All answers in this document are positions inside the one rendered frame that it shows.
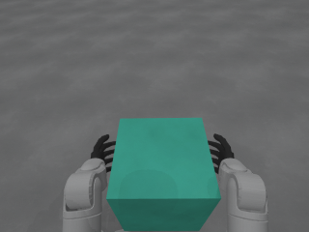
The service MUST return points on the left robot forearm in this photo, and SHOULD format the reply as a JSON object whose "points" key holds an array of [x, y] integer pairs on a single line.
{"points": [[82, 202]]}

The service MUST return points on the right robot forearm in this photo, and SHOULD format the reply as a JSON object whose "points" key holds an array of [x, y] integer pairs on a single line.
{"points": [[246, 197]]}

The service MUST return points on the robot left hand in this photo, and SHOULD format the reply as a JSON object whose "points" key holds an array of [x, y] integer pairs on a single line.
{"points": [[99, 153]]}

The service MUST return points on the robot right hand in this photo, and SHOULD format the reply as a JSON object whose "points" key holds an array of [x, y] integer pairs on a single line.
{"points": [[224, 148]]}

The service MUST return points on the carton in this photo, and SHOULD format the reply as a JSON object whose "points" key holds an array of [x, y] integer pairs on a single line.
{"points": [[162, 176]]}

